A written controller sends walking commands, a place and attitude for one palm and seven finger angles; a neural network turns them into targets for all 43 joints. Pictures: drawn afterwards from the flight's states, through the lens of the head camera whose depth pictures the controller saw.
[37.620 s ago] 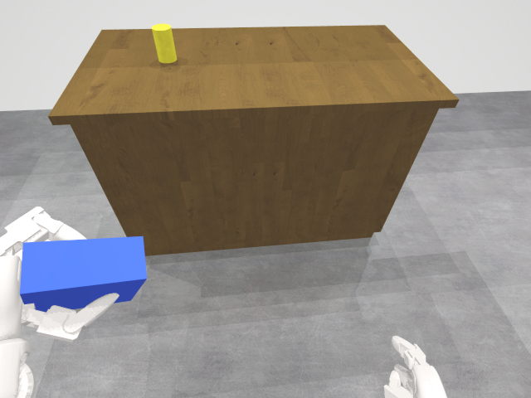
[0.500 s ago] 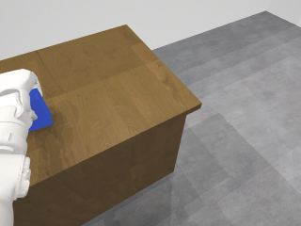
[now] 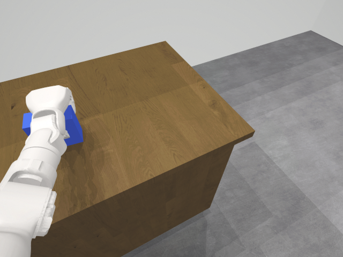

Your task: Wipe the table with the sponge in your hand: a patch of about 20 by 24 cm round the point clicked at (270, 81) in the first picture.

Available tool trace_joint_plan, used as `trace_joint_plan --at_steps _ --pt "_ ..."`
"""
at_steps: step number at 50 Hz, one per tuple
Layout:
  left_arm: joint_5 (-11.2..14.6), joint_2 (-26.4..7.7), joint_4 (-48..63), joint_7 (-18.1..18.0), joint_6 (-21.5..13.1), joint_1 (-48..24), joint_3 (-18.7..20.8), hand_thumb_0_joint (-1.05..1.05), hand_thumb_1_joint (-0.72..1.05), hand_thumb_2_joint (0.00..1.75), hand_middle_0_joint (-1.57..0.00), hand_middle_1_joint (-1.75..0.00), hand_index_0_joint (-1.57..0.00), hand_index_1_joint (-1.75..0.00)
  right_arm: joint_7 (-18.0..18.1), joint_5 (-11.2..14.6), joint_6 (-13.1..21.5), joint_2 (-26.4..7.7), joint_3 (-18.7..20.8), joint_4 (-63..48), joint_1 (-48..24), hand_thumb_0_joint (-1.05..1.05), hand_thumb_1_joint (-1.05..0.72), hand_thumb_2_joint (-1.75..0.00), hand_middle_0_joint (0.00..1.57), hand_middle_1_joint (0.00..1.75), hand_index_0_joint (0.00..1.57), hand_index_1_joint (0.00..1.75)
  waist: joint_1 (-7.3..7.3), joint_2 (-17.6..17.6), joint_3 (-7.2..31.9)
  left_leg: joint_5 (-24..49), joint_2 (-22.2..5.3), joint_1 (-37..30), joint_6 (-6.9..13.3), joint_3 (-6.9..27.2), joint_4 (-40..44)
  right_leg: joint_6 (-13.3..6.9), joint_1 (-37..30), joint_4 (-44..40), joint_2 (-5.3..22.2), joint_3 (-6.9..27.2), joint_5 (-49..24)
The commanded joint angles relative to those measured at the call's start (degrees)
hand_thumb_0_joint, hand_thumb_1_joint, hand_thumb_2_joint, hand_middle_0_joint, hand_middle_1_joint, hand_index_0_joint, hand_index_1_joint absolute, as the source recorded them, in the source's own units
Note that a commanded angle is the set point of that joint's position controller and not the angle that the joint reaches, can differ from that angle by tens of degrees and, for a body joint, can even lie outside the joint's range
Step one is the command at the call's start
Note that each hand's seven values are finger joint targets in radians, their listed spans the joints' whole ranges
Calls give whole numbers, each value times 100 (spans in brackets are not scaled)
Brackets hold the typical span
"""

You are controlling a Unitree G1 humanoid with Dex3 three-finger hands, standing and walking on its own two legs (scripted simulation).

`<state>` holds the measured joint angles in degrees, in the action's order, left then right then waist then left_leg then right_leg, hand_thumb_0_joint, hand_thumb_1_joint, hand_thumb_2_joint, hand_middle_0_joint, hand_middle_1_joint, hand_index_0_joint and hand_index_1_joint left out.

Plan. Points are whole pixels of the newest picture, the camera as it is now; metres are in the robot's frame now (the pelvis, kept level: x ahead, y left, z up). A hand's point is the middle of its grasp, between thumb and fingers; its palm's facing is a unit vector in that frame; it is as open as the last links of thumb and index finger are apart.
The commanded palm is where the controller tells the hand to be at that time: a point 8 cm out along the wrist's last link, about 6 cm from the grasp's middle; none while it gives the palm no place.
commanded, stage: wipe back along the third lane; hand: left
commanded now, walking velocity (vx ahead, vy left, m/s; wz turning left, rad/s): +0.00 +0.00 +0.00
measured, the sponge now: (58, 133) +0.42 +0.32 +0.04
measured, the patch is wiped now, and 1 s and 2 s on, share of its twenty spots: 0.90 1.00 1.00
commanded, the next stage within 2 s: slide back across to the middle lane in 1.26 s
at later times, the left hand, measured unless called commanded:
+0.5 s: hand (65, 123) +0.41 +0.27 +0.10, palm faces +0.00 +0.02 -1.00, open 9.2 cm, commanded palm +0.36 +0.24 +0.13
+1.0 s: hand (78, 142) +0.35 +0.22 +0.10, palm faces +0.05 -0.04 -1.00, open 9.2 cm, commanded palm +0.30 +0.21 +0.13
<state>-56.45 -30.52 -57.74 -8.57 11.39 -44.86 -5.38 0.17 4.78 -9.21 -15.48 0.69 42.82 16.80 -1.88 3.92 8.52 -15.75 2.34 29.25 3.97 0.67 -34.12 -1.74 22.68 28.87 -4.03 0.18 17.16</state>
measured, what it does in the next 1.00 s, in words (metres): stands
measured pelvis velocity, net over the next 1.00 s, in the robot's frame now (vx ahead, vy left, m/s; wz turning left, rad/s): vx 0.02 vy -0.03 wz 0.02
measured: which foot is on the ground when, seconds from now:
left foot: down 0.00-1.00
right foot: down 0.00-1.00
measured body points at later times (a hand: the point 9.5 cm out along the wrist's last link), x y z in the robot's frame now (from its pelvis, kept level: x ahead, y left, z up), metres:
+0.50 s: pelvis +0.02 +0.01 +0.00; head +0.03 -0.01 +0.45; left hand +0.40 +0.27 +0.15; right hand +0.20 -0.21 -0.12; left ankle +0.00 +0.07 -0.73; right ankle -0.04 -0.11 -0.73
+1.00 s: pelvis +0.02 -0.03 +0.01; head +0.00 -0.07 +0.45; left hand +0.34 +0.22 +0.16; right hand +0.23 -0.25 -0.09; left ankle +0.00 +0.07 -0.73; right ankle -0.04 -0.11 -0.73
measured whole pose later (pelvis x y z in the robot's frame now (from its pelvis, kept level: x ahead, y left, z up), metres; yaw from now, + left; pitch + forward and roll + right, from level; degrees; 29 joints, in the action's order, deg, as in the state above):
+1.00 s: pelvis +0.02 -0.03 +0.01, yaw +1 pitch +3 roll +0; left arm -53.8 -22.0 -15.8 -4.8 32.4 -17.4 -13.7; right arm -1.6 6.0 -11.8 -16.1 -2.3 36.1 3.8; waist 3.1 5.5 6.3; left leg -15.9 2.6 15.9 1.9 1.6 -29.3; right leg -3.9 10.6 27.0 -3.9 -0.3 19.0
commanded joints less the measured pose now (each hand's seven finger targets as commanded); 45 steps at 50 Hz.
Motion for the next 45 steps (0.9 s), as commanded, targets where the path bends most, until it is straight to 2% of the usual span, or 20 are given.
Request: trace_joint_plan --at_steps 1,3,4,6,9,16,17,18,19,22,27,29,30,32,37,39,42,43,44,45 --pt "9 -241 496 -37 245 -1331 -211 0 10 130 -120 -160 -120 -160 -18 -6 140 -868 242 -635 -373 0 -90 -90 20 30 20 30 -53 -267 843 1470 -294 -1659 -121 466 496 -226 274 -321 -45 -183 -985" --pt "108 -62 632 -35 390 -1235 -273 0 10 130 -120 -160 -120 -160 -22 4 125 -840 242 -692 -487 0 -90 -90 20 30 20 30 -4 -425 964 1551 -304 -1769 -159 508 530 -225 187 -326 -42 -195 -1016" --pt "201 87 847 -7 413 -1258 -326 0 10 130 -120 -160 -120 -160 -26 16 137 -801 213 -768 -630 0 -90 -90 20 30 20 30 76 -206 1065 1700 -330 -1895 -224 580 582 -250 209 -280 -36 -214 -1030" --pt "279 516 965 -7 553 -1170 -604 0 10 130 -120 -160 -120 -160 -58 -10 116 -769 236 -757 -662 0 -90 -90 20 30 20 30 32 -271 1100 1846 -362 -2124 -282 639 558 -226 271 -269 -47 -256 -1029" --pt "382 695 1253 45 760 -1124 -657 0 10 130 -120 -160 -120 -160 -83 9 87 -734 198 -838 -887 0 -90 -90 20 30 20 30 98 -333 1121 1907 -388 -2235 -346 758 622 -242 234 -260 -35 -260 -1047" --pt "390 1003 1690 167 1256 -985 -974 0 10 130 -120 -160 -120 -160 -120 13 -32 -707 140 -912 -1166 0 -90 -90 20 30 20 30 97 -347 1008 2078 -354 -2342 -385 763 625 -263 56 -276 3 -292 -1099" --pt "410 1172 1834 201 1305 -1016 -1114 0 10 130 -120 -160 -120 -160 -131 10 -38 -692 128 -950 -1205 0 -90 -90 20 30 20 30 83 -373 1063 2175 -322 -2366 -368 734 602 -269 -24 -289 5 -307 -1186" --pt "365 1060 1864 224 1353 -792 -1009 0 10 130 -120 -160 -120 -160 -137 4 -60 -702 136 -952 -1224 0 -90 -90 20 30 20 30 126 -365 1092 2294 -334 -2397 -364 725 572 -283 -81 -291 10 -286 -1246" --pt "406 1242 2081 280 1363 -766 -1138 0 10 130 -120 -160 -120 -160 -148 18 -59 -678 117 -1036 -1325 0 -90 -90 20 30 20 30 141 -335 1119 2466 -351 -2433 -388 782 572 -278 -83 -260 24 -297 -1292" --pt "458 1346 2395 351 1431 -190 -1204 0 10 130 -120 -160 -120 -160 -206 6 -86 -670 106 -1115 -1392 0 -90 -90 20 30 20 30 200 -421 1191 2792 -321 -2472 -335 697 472 -274 -313 -267 35 -295 -1547" --pt "525 1088 2901 401 1541 443 -1018 0 10 130 -120 -160 -120 -160 -231 37 -118 -687 53 -1232 -1583 0 -90 -90 20 30 20 30 273 -613 1097 2971 -288 -2340 -280 563 450 -258 -694 -259 65 -281 -2020" --pt "544 1166 3230 428 1599 461 -1073 0 10 130 -120 -160 -120 -160 -259 61 -120 -665 39 -1295 -1684 0 -90 -90 20 30 20 30 270 -593 1021 3081 -302 -2321 -275 551 468 -262 -758 -237 76 -287 -2139" --pt "551 1232 3290 434 1637 753 -1143 0 10 130 -120 -160 -120 -160 -283 65 -108 -657 28 -1317 -1707 0 -90 -90 20 30 20 30 298 -577 944 3091 -288 -2323 -257 548 453 -253 -770 -239 63 -299 -2137" --pt "547 1033 3521 444 1701 1170 -980 0 10 130 -120 -160 -120 -160 -292 73 -100 -669 9 -1371 -1789 0 -90 -90 20 30 20 30 357 -659 963 3098 -249 -2266 -215 457 439 -246 -1000 -248 75 -251 -2414" --pt "523 969 3972 497 1927 1456 -996 0 10 130 -120 -160 -120 -160 -280 111 -93 -645 -43 -1448 -1962 0 -90 -90 20 30 20 30 346 -694 749 2799 -181 -2097 -130 310 482 -236 -1223 -256 98 -172 -2730" --pt "513 755 4232 515 1973 1623 -822 0 10 130 -120 -160 -120 -160 -288 111 -62 -668 -50 -1489 -2048 0 -90 -90 20 30 20 30 409 -590 843 2807 -166 -2090 -121 280 474 -248 -1355 -222 110 -101 -2911" --pt "537 837 4380 561 2018 1994 -893 0 10 130 -120 -160 -120 -160 -275 127 -35 -627 -79 -1547 -2128 0 -90 -90 20 30 20 30 401 -730 715 2586 -114 -1969 -91 206 485 -223 -1483 -228 121 -56 -3035" --pt "550 781 4482 578 2042 2060 -858 0 10 130 -120 -160 -120 -160 -259 129 -38 -623 -84 -1571 -2174 0 -90 -90 20 30 20 30 426 -706 728 2438 -94 -1940 -82 173 511 -212 -1539 -261 134 -18 -3013" --pt "528 481 4560 578 2054 2026 -615 0 10 130 -120 -160 -120 -160 -233 119 -35 -654 -86 -1560 -2218 0 -90 -90 20 30 20 30 467 -675 694 2304 -82 -1905 -79 178 551 -234 -1566 -285 129 74 -2984" --pt "511 580 4542 584 2073 1892 -727 0 10 130 -120 -160 -120 -160 -210 121 -40 -642 -99 -1563 -2210 0 -90 -90 20 30 20 30 394 -741 619 2208 -74 -1836 -75 154 557 -219 -1562 -261 138 63 -2936"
